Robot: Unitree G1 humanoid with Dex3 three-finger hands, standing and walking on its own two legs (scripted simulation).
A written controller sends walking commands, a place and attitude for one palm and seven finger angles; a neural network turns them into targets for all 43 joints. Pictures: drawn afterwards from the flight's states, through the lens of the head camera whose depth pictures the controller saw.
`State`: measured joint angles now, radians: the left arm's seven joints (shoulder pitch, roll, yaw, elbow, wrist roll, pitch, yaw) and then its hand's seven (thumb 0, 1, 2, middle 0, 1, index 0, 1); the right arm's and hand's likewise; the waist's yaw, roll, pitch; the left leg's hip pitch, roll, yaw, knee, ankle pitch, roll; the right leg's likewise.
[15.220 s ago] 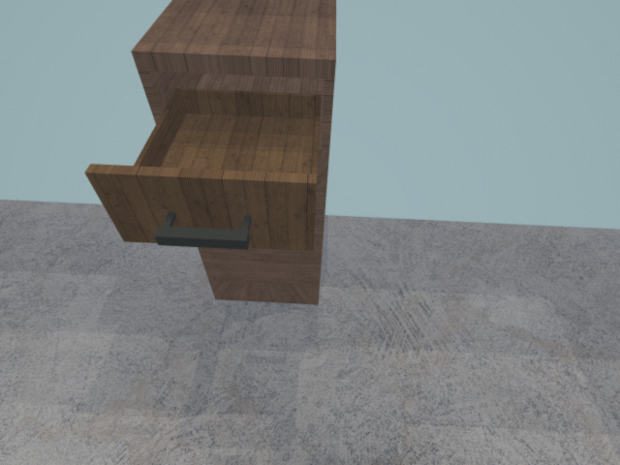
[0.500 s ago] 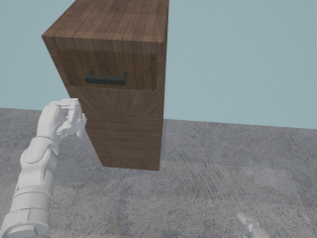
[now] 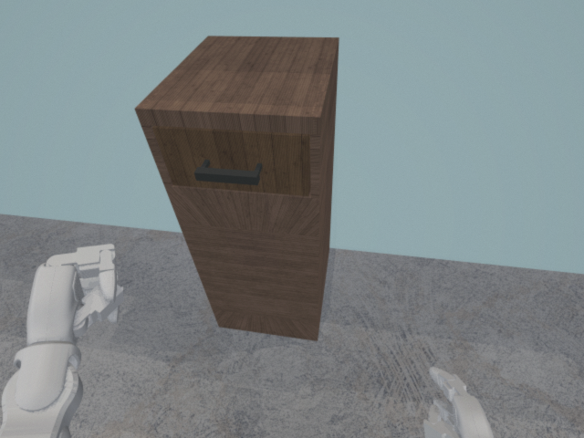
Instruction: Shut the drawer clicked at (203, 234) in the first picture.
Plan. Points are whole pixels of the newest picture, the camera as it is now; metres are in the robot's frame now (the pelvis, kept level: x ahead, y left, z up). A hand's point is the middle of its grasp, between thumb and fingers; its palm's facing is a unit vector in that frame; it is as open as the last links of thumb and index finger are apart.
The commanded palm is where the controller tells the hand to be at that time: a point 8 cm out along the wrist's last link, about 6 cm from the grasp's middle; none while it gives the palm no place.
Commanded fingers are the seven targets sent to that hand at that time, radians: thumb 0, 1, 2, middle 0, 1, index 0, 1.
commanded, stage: draw the hand back to the body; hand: left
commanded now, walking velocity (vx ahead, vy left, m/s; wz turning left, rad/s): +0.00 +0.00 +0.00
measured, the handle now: (229, 170) +0.63 +0.21 +0.02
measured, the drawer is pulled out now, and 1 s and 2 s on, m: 0.00 0.00 0.00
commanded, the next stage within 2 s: step back with the hand held close in 0.36 s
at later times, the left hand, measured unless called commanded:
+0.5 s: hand (98, 325) +0.18 +0.22 +0.15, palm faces +0.40 -0.83 -0.38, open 3.2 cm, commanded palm +0.13 +0.27 +0.17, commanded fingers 0.00 0.90 0.90 -1.40 -1.60 -1.40 -1.60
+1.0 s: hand (42, 353) +0.15 +0.26 +0.16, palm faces +0.32 -0.81 -0.50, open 3.2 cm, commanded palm +0.09 +0.30 +0.17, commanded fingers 0.00 0.90 0.90 -1.40 -1.60 -1.40 -1.60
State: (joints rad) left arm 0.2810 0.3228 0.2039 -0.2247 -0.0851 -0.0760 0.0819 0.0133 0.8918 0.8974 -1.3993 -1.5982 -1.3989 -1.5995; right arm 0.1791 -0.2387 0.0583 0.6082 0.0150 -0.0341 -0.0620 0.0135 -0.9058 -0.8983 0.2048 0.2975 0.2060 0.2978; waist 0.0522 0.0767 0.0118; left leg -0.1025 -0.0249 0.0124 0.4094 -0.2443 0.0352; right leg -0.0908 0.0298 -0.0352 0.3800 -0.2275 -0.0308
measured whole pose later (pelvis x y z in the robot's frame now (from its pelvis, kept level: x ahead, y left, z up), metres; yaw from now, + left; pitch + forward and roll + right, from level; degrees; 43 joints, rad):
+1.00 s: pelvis -0.04 +0.02 +0.00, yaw +0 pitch +1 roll +0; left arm 0.63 0.41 0.36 -0.53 -0.06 -0.18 0.11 0.01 0.89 0.90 -1.40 -1.60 -1.40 -1.60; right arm 0.18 -0.23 -0.02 0.53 0.02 0.03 -0.08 0.01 -0.91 -0.90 0.20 0.30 0.20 0.30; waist 0.01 0.03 -0.01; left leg -0.28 -0.05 0.04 0.45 -0.19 0.07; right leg -0.28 0.00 -0.02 0.45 -0.18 0.00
